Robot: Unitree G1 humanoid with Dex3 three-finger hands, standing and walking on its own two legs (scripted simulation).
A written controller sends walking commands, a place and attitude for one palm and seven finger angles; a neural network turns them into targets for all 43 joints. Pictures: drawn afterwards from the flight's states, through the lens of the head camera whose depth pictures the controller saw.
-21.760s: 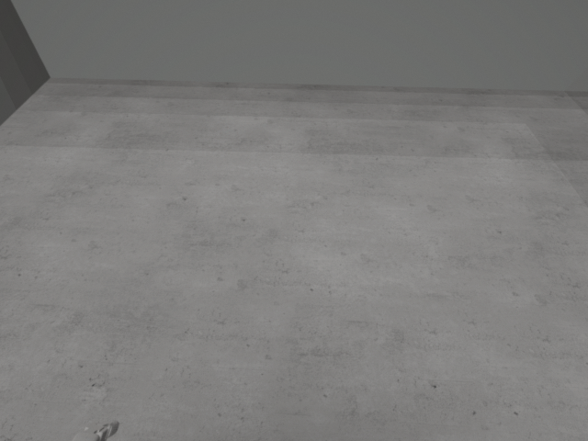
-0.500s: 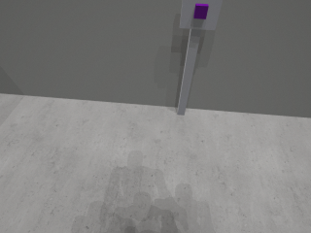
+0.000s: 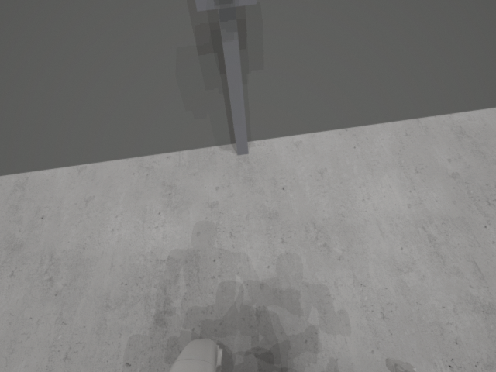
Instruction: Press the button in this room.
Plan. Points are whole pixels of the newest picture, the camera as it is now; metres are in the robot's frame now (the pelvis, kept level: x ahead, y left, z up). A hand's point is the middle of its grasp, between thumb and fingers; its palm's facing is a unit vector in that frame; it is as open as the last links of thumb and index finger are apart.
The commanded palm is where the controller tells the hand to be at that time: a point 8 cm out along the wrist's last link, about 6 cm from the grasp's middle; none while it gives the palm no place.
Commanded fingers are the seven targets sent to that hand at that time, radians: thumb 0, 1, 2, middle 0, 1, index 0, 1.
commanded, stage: walk to a spot facing it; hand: left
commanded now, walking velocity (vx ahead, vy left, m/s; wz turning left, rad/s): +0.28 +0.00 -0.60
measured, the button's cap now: out of the picture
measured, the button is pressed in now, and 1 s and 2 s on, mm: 0 0 0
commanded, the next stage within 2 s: turn to face it in 1.44 s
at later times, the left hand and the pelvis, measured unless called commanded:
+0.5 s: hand (124, 335) +0.18 +0.28 -0.17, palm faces -0.21 -0.96 -0.21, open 7.4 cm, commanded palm none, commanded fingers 0.00 0.90 0.90 -0.20 -0.30 -0.20 -0.30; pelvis +0.10 +0.07 +0.00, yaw -17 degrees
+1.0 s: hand (261, 210) +0.48 +0.03 -0.18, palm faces -0.60 -0.77 -0.18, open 7.4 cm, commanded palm none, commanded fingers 0.00 0.90 0.90 -0.20 -0.30 -0.20 -0.30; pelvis +0.26 -0.04 -0.02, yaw -35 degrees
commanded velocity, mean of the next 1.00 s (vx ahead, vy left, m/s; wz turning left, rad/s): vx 0.29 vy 0.00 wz -0.60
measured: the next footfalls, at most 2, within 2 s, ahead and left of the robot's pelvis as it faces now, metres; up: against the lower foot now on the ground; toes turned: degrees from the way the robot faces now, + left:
left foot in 0.38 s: +0.13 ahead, +0.16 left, +0.00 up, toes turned -10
right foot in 0.88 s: +0.29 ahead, -0.12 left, +0.00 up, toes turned -39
